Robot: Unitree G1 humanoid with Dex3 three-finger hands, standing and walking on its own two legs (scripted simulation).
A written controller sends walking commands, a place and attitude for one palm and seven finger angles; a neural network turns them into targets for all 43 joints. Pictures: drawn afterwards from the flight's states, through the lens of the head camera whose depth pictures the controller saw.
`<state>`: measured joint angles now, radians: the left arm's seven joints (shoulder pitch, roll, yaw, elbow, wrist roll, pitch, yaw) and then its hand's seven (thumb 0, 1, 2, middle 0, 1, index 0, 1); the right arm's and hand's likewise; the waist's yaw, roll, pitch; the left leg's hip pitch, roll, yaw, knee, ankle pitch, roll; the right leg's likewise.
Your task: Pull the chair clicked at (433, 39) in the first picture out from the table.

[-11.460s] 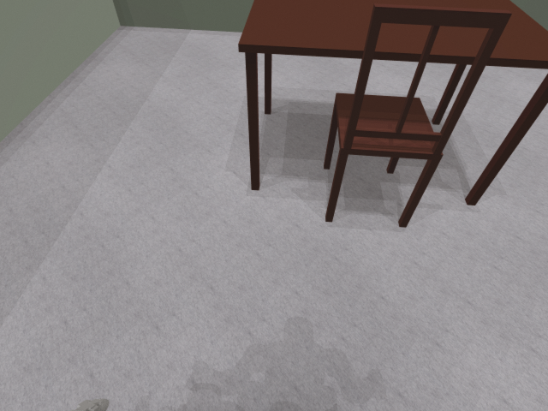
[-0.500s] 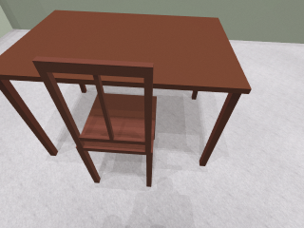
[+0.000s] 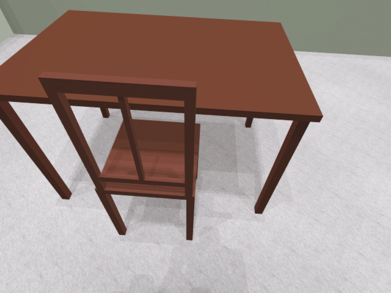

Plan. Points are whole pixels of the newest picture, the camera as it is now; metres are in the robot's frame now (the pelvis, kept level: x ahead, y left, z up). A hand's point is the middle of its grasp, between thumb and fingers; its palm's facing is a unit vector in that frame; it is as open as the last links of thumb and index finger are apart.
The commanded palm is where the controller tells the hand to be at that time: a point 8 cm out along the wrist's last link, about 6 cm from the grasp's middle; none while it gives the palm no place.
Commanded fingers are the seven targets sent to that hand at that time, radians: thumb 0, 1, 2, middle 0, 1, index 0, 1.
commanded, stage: look again from close up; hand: left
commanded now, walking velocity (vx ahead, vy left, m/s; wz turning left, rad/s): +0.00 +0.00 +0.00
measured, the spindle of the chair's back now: (133, 143) +0.53 +0.22 -0.06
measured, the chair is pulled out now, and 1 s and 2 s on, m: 0.00 0.00 0.00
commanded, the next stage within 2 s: shuffle to correct the standing spot in 0.28 s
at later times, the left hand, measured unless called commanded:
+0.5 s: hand out of the picture -0.02 +0.15 -0.18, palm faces +0.06 -0.99 -0.14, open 7.4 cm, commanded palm none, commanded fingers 0.00 0.90 0.90 -0.20 -0.30 -0.20 -0.30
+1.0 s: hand out of the picture +0.11 +0.20 -0.18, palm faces +0.07 -0.97 -0.23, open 7.3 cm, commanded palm none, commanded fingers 0.00 0.90 0.90 -0.20 -0.30 -0.20 -0.30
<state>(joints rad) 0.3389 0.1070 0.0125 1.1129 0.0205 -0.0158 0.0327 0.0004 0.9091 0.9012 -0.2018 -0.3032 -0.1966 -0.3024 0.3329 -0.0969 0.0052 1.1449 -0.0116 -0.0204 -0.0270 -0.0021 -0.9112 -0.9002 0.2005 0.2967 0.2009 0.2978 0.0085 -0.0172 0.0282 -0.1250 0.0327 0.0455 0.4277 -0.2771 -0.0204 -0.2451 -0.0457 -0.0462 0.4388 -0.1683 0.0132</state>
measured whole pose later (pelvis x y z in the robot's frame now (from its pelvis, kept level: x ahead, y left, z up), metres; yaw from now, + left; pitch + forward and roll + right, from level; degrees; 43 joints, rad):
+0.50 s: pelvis +0.01 +0.00 +0.00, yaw +0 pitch -2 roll +0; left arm 0.35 0.11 0.02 1.11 0.03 -0.01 0.03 0.00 0.91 0.90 -0.20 -0.30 -0.20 -0.30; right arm 0.34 -0.10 0.00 1.14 -0.02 -0.02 -0.02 0.00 -0.91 -0.90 0.20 0.30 0.20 0.30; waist 0.01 -0.02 0.02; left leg -0.12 0.03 0.05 0.45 -0.30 -0.02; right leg -0.25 -0.05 -0.04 0.47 -0.20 0.01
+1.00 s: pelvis +0.08 +0.02 -0.01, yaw +2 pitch -1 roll +0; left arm 0.24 0.15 0.04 1.06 0.02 -0.04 0.04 0.02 0.94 0.90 -0.20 -0.30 -0.20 -0.30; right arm 0.42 -0.08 0.00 1.17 0.00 -0.01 -0.05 0.00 -0.91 -0.90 0.20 0.30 0.20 0.30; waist -0.03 0.02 0.06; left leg -0.14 0.01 0.05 0.66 -0.49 0.00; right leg -0.30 -0.05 -0.14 0.62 -0.30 -0.04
